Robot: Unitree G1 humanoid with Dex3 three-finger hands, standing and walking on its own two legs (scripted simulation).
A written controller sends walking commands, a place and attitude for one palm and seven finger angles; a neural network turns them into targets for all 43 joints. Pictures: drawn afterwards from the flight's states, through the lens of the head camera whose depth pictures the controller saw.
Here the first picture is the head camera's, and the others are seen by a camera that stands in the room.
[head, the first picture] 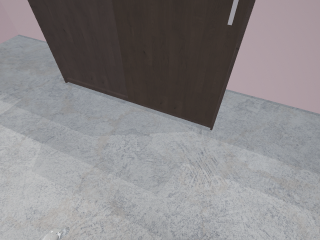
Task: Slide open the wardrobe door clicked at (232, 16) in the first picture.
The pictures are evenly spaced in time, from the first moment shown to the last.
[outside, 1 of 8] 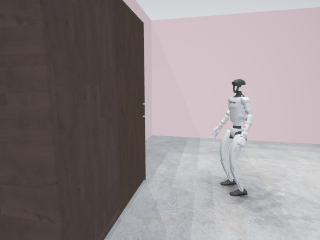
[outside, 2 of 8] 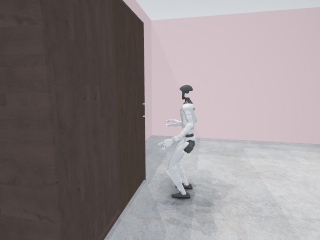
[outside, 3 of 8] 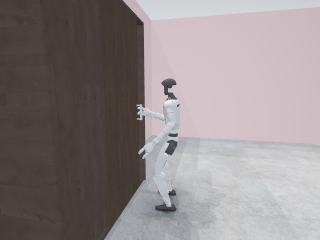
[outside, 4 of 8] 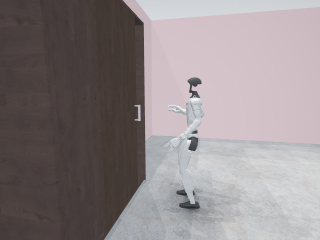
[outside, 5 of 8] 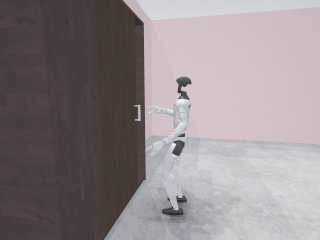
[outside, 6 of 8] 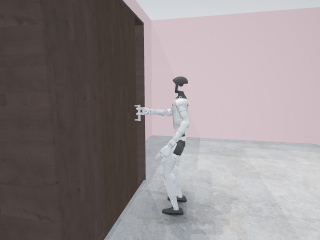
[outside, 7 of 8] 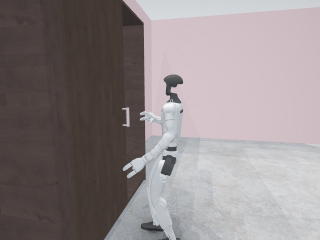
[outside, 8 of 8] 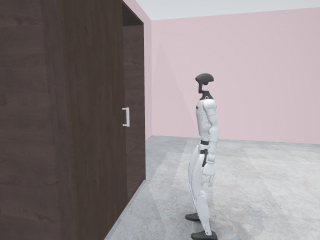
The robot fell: no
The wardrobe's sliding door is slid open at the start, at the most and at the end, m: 0.00 0.60 0.60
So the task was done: yes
